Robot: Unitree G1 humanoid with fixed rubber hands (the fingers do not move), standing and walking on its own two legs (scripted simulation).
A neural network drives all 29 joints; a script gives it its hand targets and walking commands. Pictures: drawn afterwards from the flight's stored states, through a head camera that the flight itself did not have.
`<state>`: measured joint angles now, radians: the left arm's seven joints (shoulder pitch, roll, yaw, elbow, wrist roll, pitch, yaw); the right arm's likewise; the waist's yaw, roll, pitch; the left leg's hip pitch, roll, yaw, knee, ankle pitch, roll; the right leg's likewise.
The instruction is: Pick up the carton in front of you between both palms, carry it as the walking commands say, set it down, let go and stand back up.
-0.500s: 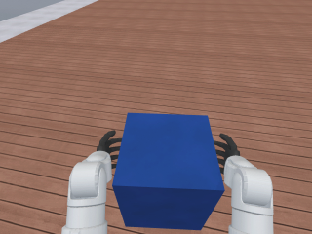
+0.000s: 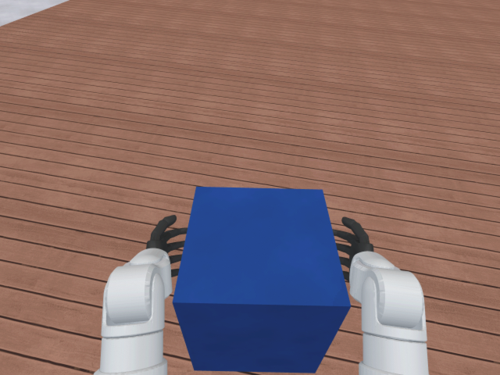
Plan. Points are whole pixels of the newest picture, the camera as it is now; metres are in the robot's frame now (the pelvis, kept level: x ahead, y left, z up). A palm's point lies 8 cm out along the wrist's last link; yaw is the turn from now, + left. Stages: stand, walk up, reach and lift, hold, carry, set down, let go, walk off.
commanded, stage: carry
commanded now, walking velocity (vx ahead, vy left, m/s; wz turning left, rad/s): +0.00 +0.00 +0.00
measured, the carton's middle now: (257, 282) +0.28 +0.00 +0.00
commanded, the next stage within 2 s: none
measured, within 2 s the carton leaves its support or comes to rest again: neither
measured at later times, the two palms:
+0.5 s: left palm (183, 256) +0.30 +0.13 +0.04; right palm (364, 269) +0.29 -0.17 +0.04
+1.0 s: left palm (184, 272) +0.27 +0.12 +0.04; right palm (370, 284) +0.26 -0.18 +0.04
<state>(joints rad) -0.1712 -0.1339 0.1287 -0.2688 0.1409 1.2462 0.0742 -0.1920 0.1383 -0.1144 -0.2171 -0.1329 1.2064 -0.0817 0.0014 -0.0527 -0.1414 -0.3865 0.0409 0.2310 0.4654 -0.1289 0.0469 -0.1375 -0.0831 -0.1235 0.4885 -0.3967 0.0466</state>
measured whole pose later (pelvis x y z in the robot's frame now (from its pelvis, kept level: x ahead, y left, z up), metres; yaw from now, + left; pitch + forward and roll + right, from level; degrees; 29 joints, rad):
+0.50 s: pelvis +0.02 -0.01 -0.01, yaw -1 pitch +3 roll +1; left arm -0.14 -0.13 0.11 0.00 0.21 0.91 0.03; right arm -0.15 0.13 -0.12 0.01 -0.21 0.90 -0.04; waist 0.00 -0.01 -0.14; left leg -0.40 0.08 0.20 0.61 -0.25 0.02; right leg -0.12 -0.08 -0.16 0.55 -0.47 0.02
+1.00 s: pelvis -0.02 -0.02 -0.01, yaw -1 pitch +1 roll +0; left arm -0.23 -0.14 0.18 0.20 0.25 0.74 0.02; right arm -0.23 0.15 -0.19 0.21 -0.25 0.72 -0.02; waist 0.00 0.00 -0.10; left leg -0.41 0.10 0.19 0.54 -0.14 0.02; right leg -0.18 -0.05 -0.17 0.57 -0.41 -0.01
